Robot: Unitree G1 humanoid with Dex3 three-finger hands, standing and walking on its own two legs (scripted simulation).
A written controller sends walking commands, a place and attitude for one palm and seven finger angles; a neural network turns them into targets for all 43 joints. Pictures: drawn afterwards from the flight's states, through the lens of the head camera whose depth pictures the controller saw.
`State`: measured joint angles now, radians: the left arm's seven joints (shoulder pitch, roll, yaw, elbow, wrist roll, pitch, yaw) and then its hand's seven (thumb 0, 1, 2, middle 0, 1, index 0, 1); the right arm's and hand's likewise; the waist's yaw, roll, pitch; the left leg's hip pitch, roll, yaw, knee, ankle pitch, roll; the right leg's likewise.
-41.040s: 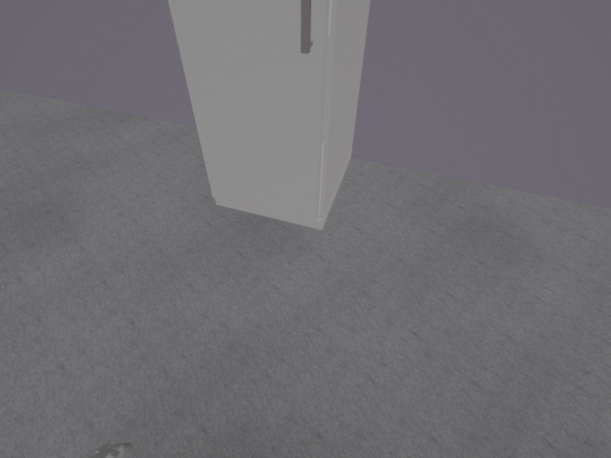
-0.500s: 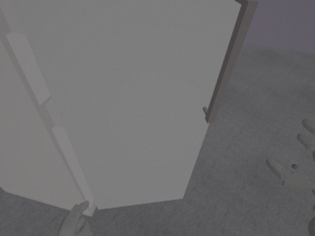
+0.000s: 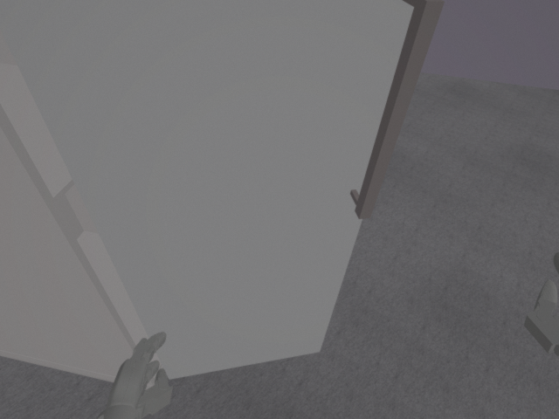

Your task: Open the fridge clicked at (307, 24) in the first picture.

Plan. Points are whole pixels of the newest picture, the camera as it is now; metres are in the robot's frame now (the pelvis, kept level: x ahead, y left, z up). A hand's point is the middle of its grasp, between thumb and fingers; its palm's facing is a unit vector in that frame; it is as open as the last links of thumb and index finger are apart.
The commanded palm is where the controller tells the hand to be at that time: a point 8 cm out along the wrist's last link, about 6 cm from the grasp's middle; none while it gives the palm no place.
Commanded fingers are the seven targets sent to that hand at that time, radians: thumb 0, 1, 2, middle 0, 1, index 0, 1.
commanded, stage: draw the hand back to the body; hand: right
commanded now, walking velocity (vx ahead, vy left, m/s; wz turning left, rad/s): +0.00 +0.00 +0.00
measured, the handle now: (382, 124) +0.47 -0.16 +0.22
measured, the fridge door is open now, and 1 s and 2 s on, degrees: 68 68 68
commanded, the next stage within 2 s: step back with the hand held close in 0.12 s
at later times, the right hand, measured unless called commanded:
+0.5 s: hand (523, 317) +0.19 -0.27 +0.14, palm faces +0.35 +0.81 -0.47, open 7.4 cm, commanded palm +0.12 -0.32 +0.17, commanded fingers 0.00 -0.90 -0.90 0.20 0.30 0.20 0.30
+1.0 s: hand out of the picture +0.07 -0.31 +0.15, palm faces +0.50 +0.78 -0.37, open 7.4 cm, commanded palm +0.00 -0.34 +0.17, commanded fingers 0.00 -0.90 -0.90 0.20 0.30 0.20 0.30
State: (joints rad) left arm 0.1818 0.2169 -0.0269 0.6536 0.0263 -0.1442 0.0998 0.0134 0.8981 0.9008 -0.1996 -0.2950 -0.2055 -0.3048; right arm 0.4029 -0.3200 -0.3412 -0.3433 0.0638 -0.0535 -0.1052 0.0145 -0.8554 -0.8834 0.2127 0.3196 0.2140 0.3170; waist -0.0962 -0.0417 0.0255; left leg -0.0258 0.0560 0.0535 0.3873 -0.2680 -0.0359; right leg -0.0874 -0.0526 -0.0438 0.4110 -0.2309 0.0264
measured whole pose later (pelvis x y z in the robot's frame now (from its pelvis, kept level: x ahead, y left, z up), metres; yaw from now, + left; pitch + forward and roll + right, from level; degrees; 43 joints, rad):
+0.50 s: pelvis -0.02 -0.02 +0.00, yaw +2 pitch +0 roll +1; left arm 0.15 0.23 0.00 0.56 0.01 -0.01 0.08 0.01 0.90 0.90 -0.20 -0.29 -0.21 -0.30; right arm 0.50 -0.38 -0.37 -0.44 0.05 -0.12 -0.11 0.02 -0.89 -0.90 0.21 0.30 0.21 0.30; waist -0.01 -0.03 0.04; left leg -0.20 0.06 0.02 0.44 -0.23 -0.06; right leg -0.26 -0.05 -0.07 0.49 -0.22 0.00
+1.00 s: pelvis -0.13 -0.04 -0.02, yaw -2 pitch -2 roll +2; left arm 0.23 0.22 -0.01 0.62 0.02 -0.11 0.09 0.01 0.90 0.90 -0.20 -0.30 -0.21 -0.31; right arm 0.47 -0.37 -0.39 -0.48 0.02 -0.24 -0.17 0.02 -0.88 -0.90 0.21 0.30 0.22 0.30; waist -0.03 0.01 0.05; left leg -0.37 0.05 0.00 0.58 -0.20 -0.06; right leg -0.47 -0.01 -0.01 0.67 -0.26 -0.03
